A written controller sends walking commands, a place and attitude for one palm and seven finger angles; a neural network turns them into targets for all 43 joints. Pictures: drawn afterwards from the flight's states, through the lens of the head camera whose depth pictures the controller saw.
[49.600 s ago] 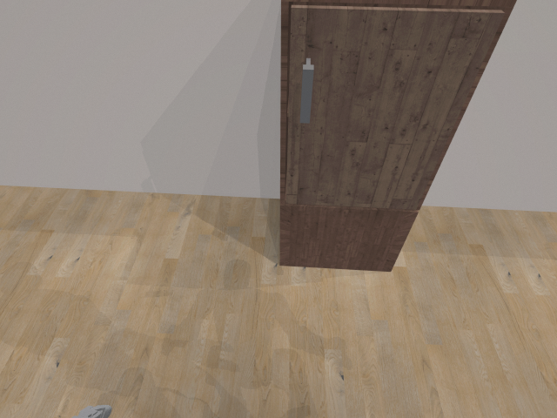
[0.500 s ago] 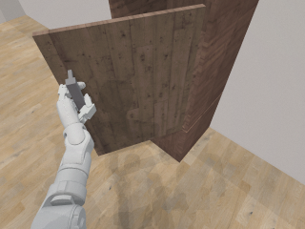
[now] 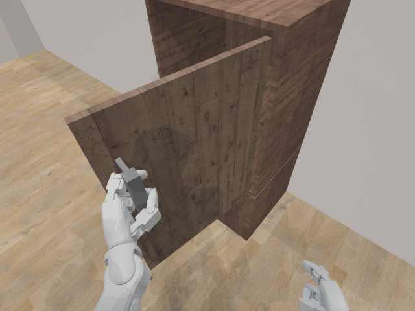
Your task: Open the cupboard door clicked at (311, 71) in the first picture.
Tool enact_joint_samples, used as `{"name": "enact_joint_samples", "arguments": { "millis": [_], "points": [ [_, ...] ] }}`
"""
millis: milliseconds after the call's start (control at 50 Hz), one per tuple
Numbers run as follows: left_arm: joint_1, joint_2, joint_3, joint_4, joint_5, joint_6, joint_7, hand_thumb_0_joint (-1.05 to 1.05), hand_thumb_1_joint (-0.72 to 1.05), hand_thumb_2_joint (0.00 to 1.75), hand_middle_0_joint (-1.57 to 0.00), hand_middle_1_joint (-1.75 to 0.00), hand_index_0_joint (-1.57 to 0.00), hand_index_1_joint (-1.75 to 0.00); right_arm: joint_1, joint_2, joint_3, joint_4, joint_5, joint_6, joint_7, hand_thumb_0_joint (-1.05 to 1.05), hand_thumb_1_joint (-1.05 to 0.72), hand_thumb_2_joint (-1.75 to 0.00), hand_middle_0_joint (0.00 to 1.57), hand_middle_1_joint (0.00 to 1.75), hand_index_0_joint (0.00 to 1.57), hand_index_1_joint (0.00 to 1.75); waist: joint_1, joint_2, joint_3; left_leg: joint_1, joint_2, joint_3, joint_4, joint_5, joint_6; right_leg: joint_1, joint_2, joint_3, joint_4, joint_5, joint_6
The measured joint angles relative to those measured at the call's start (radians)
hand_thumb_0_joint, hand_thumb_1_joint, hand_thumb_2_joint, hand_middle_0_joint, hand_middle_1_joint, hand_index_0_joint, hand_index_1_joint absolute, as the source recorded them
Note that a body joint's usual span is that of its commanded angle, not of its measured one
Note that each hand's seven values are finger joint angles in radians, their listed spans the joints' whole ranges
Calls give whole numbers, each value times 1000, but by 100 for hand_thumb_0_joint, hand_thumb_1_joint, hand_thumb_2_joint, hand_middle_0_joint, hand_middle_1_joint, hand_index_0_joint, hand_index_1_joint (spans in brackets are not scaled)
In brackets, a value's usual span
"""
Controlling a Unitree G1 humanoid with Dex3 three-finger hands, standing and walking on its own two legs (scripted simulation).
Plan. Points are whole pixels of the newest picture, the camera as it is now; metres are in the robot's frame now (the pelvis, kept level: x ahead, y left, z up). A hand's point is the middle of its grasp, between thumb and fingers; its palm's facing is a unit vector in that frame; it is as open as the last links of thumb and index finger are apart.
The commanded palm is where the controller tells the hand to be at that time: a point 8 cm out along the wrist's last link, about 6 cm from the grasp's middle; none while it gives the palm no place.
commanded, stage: pull the door open along its arc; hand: left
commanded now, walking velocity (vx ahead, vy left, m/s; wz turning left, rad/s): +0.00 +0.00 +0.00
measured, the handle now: (134, 190) +0.32 +0.16 +0.09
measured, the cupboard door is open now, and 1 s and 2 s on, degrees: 80 82 81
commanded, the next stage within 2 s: open thumb and fingers to let go in 0.02 s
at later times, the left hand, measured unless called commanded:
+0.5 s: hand (158, 209) +0.28 +0.11 +0.09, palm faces +0.45 -0.90 -0.01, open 9.8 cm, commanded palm +0.22 +0.14 +0.09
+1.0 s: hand (157, 211) +0.27 +0.11 +0.10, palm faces +0.41 -0.91 +0.00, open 15.0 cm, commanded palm +0.22 +0.15 +0.09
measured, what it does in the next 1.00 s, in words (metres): stands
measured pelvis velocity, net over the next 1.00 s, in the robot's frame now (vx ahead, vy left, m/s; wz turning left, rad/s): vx -0.03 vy -0.01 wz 0.05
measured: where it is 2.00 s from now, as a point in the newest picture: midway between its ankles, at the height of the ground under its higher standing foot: outside the picture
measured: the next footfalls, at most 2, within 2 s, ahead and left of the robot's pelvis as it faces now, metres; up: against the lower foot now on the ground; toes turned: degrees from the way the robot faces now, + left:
none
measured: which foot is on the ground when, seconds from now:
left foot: down 0.00-1.00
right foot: down 0.00-1.00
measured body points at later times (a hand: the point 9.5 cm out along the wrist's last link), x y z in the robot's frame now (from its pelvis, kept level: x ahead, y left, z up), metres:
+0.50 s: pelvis -0.01 -0.01 -0.01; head -0.01 -0.04 +0.44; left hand +0.25 +0.15 +0.10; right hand +0.17 -0.21 -0.11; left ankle -0.02 +0.10 -0.72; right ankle -0.01 -0.08 -0.72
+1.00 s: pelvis -0.03 -0.01 +0.00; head -0.03 -0.03 +0.45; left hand +0.24 +0.15 +0.10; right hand +0.17 -0.21 -0.10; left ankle -0.02 +0.10 -0.72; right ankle -0.01 -0.08 -0.72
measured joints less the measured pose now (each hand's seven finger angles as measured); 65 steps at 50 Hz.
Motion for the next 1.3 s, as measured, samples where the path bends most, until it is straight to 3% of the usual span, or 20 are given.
{"name": "enact_joint_samples", "arguments": {
  "millis": [80, 160, 240, 360, 600, 700, 880, 1060, 1100, 1140, 1220, 1260, 1300],
  "points": [
    [18, -55, -97, -57, 79, 65, 106, 2, 64, 73, -32, -132, -35, -133, -55, 14, 11, -30, -22, 22, 4, 1, -91, -90, 19, 30, 20, 30, 20, -2, 3, -14, -10, -27, 36, -16, -1, -1, -11, -28, 29, -24, -1],
    [-38, -49, -134, -39, 125, 109, 163, 1, 66, 78, -34, -132, -34, -134, -96, 30, 21, -33, -30, 54, 2, 1, -91, -90, 19, 30, 20, 30, 38, -6, 2, -39, -16, -50, 72, -28, -5, -17, -18, -51, 62, -44, -6],
    [-61, -51, -125, -26, 116, 127, 150, 2, 64, 79, -35, -133, -34, -134, -96, 44, 30, -30, -26, 83, -6, 1, -91, -90, 20, 30, 20, 30, 49, -5, 0, -41, -18, -60, 79, -31, -10, -16, -20, -61, 69, -49, -9],
    [-71, -36, -97, -21, 94, 130, 114, 1, 50, 73, -36, -131, -35, -132, -50, 48, 39, -15, -21, 105, -16, 1, -91, -90, 20, 30, 20, 30, 45, 2, 4, -27, -16, -60, 65, -22, -14, -5, -18, -62, 59, -44, -14],
    [-57, -23, -59, -8, 71, 93, 109, 1, -17, 44, -31, -123, -31, -124, 26, 3, 15, 30, -19, 93, -30, 1, -91, -90, 20, 30, 20, 30, 16, 2, 13, -13, -8, -49, 40, 1, -19, 1, -11, -50, 43, -21, -19],
    [-80, -22, -54, 21, 73, 76, 125, 0, -37, 36, -29, -114, -28, -115, 19, -8, 3, 34, -20, 74, -33, 2, -91, -90, 19, 30, 20, 30, 10, 4, 19, -15, -5, -48, 41, 8, -20, 0, -7, -50, 39, -10, -20],
    [-144, -21, -56, 93, 71, 58, 129, -1, -48, 31, -23, -80, -22, -81, -16, 6, 12, 38, -21, 57, -38, 1, -91, -90, 19, 30, 20, 30, 15, 3, 26, -12, -6, -51, 33, 23, -16, 8, -8, -53, 24, 7, -18],
    [-154, -9, -71, 106, 56, 59, 94, -1, -50, 30, -34, -62, -33, -62, -41, 25, 30, 32, -17, 67, -33, 1, -91, -90, 20, 30, 20, 30, 28, 4, 29, -6, -12, -49, 25, 31, -8, 17, -14, -51, 10, 19, -9],
    [-147, 7, -64, 106, 73, 40, 34, -1, -50, 30, -34, -59, -31, -59, -40, 25, 37, 29, -14, 64, -29, 1, -91, -90, 20, 30, 20, 30, 31, -3, 33, -9, -18, -46, 26, 32, -4, 10, -20, -49, 21, 16, -6],
    [-141, 58, -54, 109, 64, 10, -96, -1, -50, 30, -31, -54, -26, -54, -27, 21, 41, 17, -5, 58, -32, 1, -91, -90, 20, 30, 20, 30, 40, -7, 38, -11, -22, -44, 29, 32, -1, 5, -25, -46, 30, 12, -4],
    [-156, 162, -34, 130, -35, -26, -353, -1, -50, 30, -25, -44, -17, -44, 1, 1, 51, 6, 28, 20, -48, 1, -91, -90, 20, 30, 20, 30, 45, 2, 48, -13, -26, -45, 41, 29, 6, 9, -29, -48, 35, 12, 2],
    [-164, 177, -24, 138, -88, -21, -422, -1, -50, 30, -22, -40, -15, -40, 11, -8, 55, 6, 42, -5, -52, 1, -91, -90, 20, 30, 20, 30, 42, 5, 49, -15, -27, -44, 45, 28, 9, 8, -29, -47, 32, 15, 6],
    [-161, 172, -13, 137, -114, -14, -446, -1, -50, 30, -20, -37, -14, -37, 18, -12, 57, 6, 49, -27, -51, 1, -91, -90, 20, 30, 20, 30, 38, 3, 45, -19, -27, -39, 44, 28, 12, 3, -30, -42, 31, 17, 10]
  ]
}}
